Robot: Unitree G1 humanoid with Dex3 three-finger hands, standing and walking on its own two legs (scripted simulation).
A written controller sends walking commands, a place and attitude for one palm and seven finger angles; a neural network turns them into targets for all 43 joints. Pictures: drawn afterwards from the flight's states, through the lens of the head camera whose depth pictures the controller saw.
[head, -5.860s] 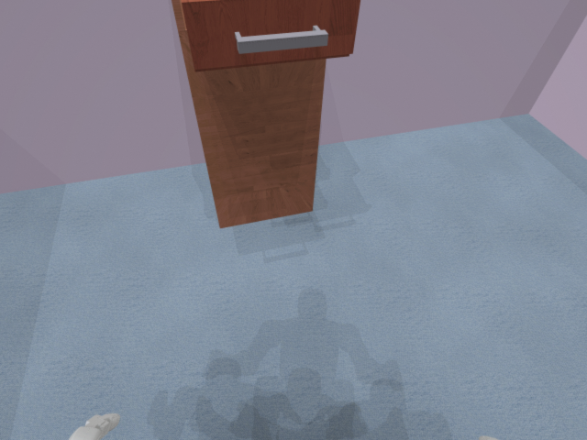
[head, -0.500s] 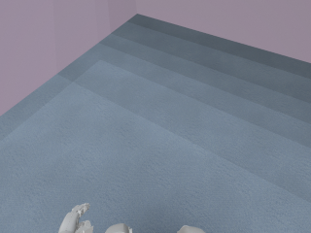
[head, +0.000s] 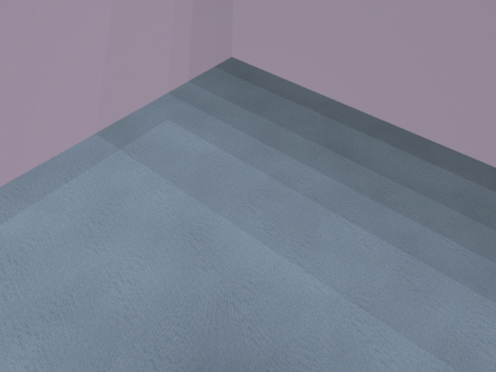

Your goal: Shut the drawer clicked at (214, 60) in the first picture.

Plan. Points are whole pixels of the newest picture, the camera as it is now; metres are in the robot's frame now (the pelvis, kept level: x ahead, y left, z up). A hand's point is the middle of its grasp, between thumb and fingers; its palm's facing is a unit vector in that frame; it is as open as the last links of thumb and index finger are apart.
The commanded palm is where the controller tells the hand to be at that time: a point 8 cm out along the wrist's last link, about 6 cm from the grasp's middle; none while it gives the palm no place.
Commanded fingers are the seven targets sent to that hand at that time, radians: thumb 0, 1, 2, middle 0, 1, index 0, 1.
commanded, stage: turn to face it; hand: left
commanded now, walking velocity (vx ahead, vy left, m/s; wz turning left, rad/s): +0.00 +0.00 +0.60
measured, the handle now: out of the picture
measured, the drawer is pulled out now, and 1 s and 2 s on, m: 0.25 0.25 0.25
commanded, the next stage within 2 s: none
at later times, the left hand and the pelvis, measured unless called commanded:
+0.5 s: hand out of the picture +0.04 +0.15 -0.13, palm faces +0.30 -0.91 -0.29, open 7.3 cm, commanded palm none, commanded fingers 0.00 0.90 0.90 -0.20 -0.30 -0.20 -0.30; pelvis -0.01 -0.07 +0.01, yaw +18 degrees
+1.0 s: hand out of the picture -0.12 +0.18 -0.17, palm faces +0.61 -0.74 -0.28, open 7.3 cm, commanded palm none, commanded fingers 0.00 0.90 0.90 -0.20 -0.30 -0.20 -0.30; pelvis -0.03 -0.03 +0.00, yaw +36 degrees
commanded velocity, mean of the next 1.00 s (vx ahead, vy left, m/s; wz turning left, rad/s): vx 0.00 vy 0.00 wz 0.60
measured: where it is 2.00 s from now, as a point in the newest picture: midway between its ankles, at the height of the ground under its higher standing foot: outside the picture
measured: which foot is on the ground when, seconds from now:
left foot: down 0.00-0.34, up 0.36-0.80, down 0.82-1.00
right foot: up 0.00-0.32, down 0.34-0.82, up 0.84-1.00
